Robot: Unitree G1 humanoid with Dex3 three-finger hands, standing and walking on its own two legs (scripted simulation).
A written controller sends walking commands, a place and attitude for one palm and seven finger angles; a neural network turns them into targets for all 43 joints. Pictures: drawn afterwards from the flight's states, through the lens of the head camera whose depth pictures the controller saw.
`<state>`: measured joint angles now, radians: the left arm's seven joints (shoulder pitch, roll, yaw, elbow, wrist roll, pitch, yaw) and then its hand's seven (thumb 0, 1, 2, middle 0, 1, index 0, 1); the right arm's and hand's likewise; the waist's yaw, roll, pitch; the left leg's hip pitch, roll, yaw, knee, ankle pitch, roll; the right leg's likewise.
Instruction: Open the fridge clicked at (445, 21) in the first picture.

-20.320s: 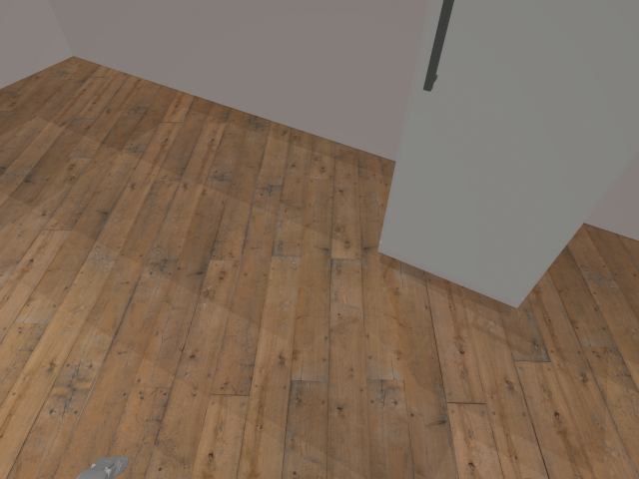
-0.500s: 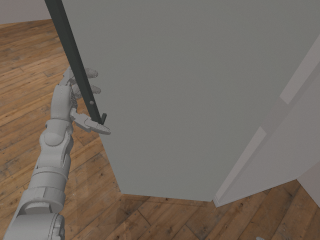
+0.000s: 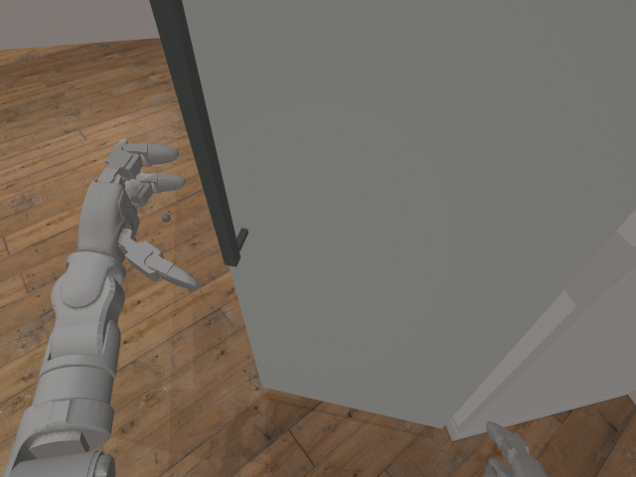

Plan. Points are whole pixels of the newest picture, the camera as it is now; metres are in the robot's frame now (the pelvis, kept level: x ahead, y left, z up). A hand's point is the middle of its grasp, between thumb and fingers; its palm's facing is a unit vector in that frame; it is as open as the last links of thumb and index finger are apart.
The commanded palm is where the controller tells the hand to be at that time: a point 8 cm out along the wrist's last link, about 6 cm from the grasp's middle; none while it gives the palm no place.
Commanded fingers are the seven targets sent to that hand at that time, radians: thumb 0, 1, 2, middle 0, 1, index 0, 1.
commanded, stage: slip the hand off the handle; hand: left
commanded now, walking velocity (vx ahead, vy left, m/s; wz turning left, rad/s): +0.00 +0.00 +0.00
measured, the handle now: (207, 119) +0.42 +0.16 +0.25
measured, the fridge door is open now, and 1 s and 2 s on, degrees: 65 65 65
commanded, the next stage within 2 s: draw the hand back to the body in 0.92 s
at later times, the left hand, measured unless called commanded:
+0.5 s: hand (139, 247) +0.32 +0.23 +0.14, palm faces +0.06 -0.99 -0.16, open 14.6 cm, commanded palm +0.29 +0.28 +0.15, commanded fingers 0.00 -0.55 0.20 -0.25 -1.15 -0.25 -1.15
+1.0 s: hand (105, 310) +0.24 +0.23 +0.14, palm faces +0.09 -0.98 -0.17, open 14.6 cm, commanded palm +0.21 +0.27 +0.15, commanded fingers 0.00 -0.55 0.20 -0.25 -1.15 -0.25 -1.15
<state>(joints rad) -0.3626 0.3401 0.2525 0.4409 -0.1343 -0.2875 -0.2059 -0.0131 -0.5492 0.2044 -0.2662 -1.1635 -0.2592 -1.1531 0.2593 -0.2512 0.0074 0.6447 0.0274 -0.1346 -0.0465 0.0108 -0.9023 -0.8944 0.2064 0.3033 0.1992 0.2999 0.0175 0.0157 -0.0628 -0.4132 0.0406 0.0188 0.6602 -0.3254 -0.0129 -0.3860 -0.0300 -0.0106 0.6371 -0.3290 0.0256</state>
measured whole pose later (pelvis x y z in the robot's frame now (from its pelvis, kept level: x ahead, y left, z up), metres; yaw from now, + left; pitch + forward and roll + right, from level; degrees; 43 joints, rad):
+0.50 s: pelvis +0.00 +0.01 +0.00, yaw -1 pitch +4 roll -1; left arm -0.18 0.35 0.32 0.29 -0.19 -0.26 -0.27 -0.01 -0.55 0.20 -0.25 -1.16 -0.26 -1.15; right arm 0.32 -0.25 0.02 0.62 0.03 -0.13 -0.05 0.01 -0.90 -0.89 0.21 0.30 0.20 0.30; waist 0.00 0.02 -0.07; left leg -0.43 0.04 0.03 0.70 -0.35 0.00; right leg -0.40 -0.03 0.00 0.66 -0.34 0.04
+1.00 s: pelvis -0.01 +0.00 +0.00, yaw +1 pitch +1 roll -1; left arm 0.06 0.34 0.32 0.02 -0.26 -0.21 -0.32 -0.01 -0.55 0.20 -0.25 -1.16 -0.26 -1.15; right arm 0.24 -0.25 0.05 0.59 0.03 -0.22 -0.08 0.01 -0.90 -0.89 0.21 0.30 0.20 0.30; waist 0.06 0.03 -0.06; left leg -0.40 0.04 -0.01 0.71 -0.34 -0.02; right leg -0.36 -0.03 -0.03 0.68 -0.35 0.02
